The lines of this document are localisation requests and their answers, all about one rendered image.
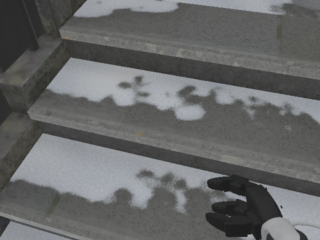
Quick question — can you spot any robot right hand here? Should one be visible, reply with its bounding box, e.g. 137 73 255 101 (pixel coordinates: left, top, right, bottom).
205 174 283 240

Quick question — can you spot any robot right forearm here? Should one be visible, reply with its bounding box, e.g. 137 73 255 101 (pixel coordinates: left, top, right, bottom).
261 217 308 240

